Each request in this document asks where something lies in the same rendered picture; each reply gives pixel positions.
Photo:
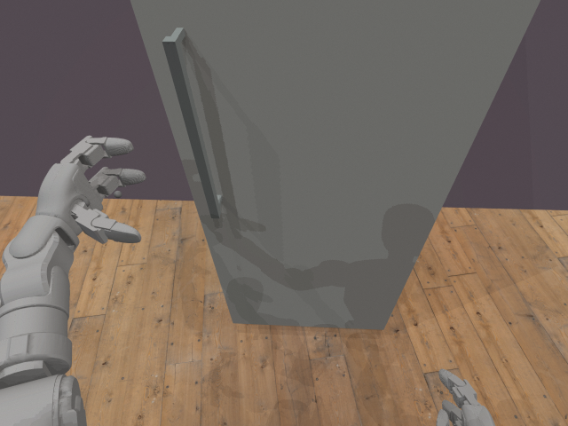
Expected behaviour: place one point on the left robot upper arm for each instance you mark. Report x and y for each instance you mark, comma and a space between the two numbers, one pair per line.
50, 401

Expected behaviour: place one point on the robot right hand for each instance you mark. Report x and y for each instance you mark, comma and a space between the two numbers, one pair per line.
471, 412

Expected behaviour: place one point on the robot left hand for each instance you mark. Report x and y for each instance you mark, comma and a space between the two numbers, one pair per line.
65, 187

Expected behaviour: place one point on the robot left forearm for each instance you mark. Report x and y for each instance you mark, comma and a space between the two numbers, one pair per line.
34, 301

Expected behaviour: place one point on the handle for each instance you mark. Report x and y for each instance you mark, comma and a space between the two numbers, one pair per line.
174, 54

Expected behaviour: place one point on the fridge door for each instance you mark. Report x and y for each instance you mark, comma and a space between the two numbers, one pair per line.
334, 131

